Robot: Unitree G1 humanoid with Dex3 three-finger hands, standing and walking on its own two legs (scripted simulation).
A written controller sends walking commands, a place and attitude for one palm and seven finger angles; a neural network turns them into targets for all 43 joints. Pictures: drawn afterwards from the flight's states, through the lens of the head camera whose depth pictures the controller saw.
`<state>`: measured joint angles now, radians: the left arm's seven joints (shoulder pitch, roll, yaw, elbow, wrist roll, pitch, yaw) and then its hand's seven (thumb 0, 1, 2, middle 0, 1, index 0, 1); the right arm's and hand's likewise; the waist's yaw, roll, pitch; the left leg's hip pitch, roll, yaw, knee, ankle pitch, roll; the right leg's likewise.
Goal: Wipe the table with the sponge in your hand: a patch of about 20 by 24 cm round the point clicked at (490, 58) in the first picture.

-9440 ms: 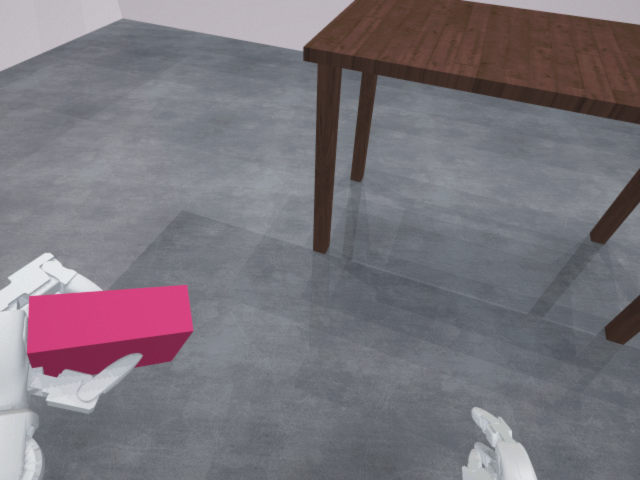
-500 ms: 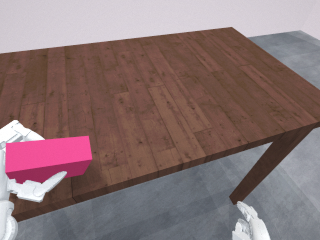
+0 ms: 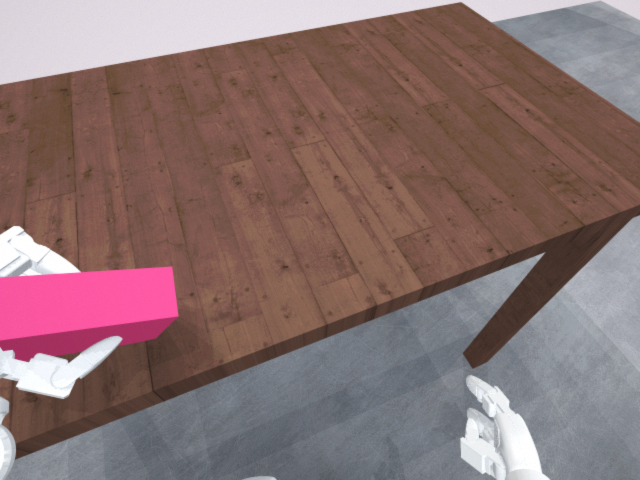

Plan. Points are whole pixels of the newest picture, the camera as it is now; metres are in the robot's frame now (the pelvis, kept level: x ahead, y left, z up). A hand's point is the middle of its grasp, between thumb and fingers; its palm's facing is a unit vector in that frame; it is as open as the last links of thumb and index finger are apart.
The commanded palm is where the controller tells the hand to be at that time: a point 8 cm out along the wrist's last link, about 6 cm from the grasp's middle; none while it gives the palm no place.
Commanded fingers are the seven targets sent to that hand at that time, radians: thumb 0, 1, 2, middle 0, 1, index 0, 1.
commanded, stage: look again from close up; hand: left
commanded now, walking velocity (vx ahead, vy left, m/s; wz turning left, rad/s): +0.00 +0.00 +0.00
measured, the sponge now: (116, 312) +0.24 +0.21 +0.14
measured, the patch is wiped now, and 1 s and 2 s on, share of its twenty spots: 0.00 0.00 0.00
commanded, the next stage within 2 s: shuffle to correct the standing spot in 0.06 s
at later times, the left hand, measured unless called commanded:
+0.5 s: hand (43, 323) +0.21 +0.25 +0.17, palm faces +0.42 -0.81 -0.41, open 9.3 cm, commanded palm +0.15 +0.28 +0.18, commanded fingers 0.00 0.10 1.30 -1.20 -1.60 -1.20 -1.60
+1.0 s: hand (68, 372) +0.18 +0.22 +0.16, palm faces +0.40 -0.82 -0.42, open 9.3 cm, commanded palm +0.12 +0.24 +0.18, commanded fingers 0.00 0.10 1.30 -1.20 -1.60 -1.20 -1.60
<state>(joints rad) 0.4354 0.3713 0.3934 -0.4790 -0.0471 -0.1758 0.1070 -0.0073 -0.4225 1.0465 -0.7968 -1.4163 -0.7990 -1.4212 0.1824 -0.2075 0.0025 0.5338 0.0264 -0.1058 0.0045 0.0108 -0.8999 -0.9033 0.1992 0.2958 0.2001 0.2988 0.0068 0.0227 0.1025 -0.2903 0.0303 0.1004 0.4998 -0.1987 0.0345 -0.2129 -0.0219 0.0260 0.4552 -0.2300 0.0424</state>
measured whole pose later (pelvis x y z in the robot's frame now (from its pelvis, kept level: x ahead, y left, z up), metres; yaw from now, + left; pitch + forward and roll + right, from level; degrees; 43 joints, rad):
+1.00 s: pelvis -0.04 -0.04 -0.01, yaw +1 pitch -2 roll -2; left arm 0.45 0.39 0.43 -0.57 -0.07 -0.18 0.10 -0.01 -0.42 1.05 -0.80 -1.42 -0.80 -1.43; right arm 0.24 -0.21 -0.03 0.57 0.02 -0.13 -0.02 0.01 -0.90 -0.90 0.20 0.30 0.20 0.30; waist 0.02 0.00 0.12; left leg -0.41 0.07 -0.01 0.65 -0.29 0.00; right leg -0.30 0.04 -0.03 0.56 -0.23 -0.02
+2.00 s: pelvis -0.04 -0.06 +0.00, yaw +0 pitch -1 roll +0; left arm 0.44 0.33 0.36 -0.42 -0.05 -0.22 0.10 -0.01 -0.43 1.05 -0.81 -1.41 -0.80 -1.42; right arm 0.24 -0.22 0.00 0.58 0.02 -0.16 -0.02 0.01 -0.90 -0.90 0.20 0.30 0.20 0.30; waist 0.00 0.00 0.05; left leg -0.23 0.01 0.06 0.49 -0.24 0.02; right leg -0.28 0.03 -0.01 0.46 -0.16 -0.02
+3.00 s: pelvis -0.02 -0.02 +0.00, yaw +2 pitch -2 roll -1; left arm 0.41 0.34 0.35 -0.46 -0.04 -0.22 0.12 -0.01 -0.44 1.05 -0.82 -1.40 -0.81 -1.42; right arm 0.21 -0.18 0.02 0.58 0.01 -0.11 -0.02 0.01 -0.90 -0.90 0.20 0.30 0.20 0.30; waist 0.03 -0.04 0.08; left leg -0.18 -0.03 0.04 0.48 -0.26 0.06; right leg -0.20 -0.02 -0.03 0.40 -0.17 0.02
